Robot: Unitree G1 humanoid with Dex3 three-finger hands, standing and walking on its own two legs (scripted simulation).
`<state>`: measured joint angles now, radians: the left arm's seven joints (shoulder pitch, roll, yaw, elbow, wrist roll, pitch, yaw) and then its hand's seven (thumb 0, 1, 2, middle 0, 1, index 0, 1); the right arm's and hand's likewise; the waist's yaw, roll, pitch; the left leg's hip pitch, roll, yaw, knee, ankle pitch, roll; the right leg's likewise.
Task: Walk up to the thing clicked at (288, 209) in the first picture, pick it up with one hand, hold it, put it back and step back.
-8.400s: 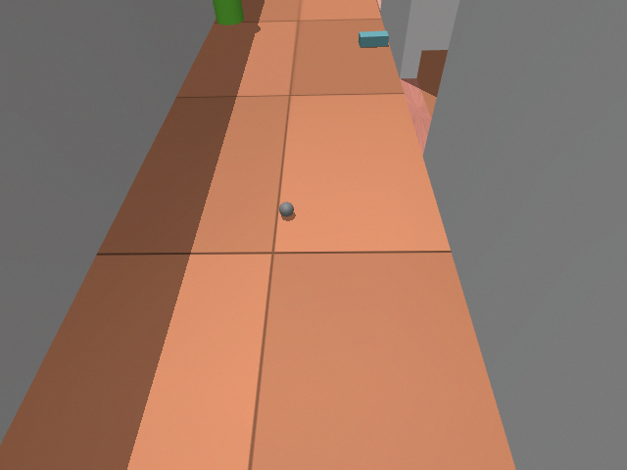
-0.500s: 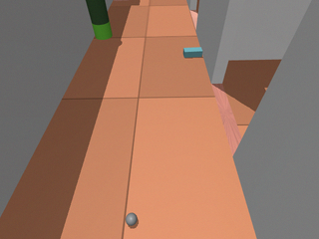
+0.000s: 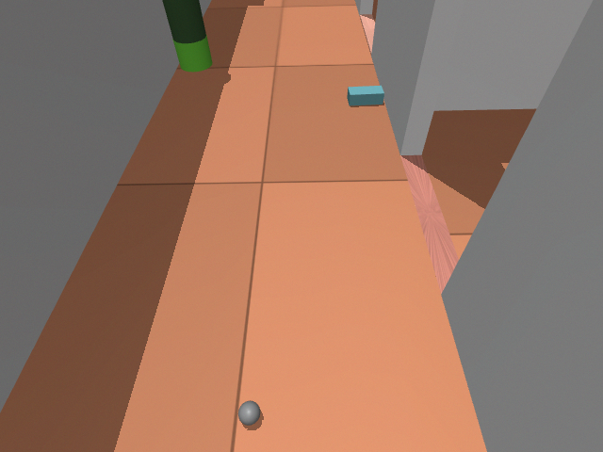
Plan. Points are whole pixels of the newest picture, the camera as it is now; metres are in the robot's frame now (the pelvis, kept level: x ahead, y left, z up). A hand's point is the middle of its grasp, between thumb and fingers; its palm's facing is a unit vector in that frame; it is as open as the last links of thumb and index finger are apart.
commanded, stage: rise first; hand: left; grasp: from above
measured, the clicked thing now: (249, 412) +0.37 +0.21 -0.75
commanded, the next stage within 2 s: none
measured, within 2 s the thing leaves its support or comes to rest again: neither
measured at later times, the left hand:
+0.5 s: hand out of the picture +0.14 +0.26 -0.19, palm faces -0.09 -0.91 -0.40, open 12.2 cm
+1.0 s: hand out of the picture +0.12 +0.27 -0.29, palm faces -0.30 -0.78 -0.55, open 14.2 cm
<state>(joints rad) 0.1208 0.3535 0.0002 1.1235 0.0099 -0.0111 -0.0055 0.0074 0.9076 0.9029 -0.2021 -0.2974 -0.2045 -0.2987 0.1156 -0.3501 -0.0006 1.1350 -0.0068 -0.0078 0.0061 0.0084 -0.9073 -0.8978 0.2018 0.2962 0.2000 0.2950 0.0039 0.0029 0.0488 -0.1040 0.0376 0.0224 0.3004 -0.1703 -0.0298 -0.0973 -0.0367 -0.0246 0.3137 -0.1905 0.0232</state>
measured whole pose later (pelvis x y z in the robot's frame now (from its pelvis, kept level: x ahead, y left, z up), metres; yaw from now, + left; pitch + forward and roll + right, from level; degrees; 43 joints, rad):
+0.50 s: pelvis -0.01 +0.01 -0.04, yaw +0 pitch +11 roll +0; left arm 0.03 0.31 0.15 0.89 0.19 0.09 0.00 0.00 -0.14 0.97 -0.09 -0.97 -0.11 -0.96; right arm 0.25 -0.24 -0.04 0.68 0.03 -0.05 0.00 0.01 -0.93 -0.91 0.20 0.30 0.20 0.30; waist -0.03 0.00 -0.04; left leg -0.60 0.04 0.01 0.78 -0.37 -0.02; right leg -0.58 -0.04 -0.02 0.76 -0.38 0.03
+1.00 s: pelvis -0.03 +0.01 -0.15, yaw +0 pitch +25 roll -2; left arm 0.21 0.32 0.10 0.47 0.42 0.12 0.05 0.00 -0.54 0.99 -0.08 -1.05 -0.08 -1.05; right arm 0.12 -0.24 -0.04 0.53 0.01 -0.14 0.02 0.01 -0.91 -0.90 0.20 0.30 0.20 0.30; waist -0.01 0.01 -0.16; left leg -1.23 0.04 -0.04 1.40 -0.60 -0.02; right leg -1.18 -0.05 -0.03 1.36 -0.61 0.03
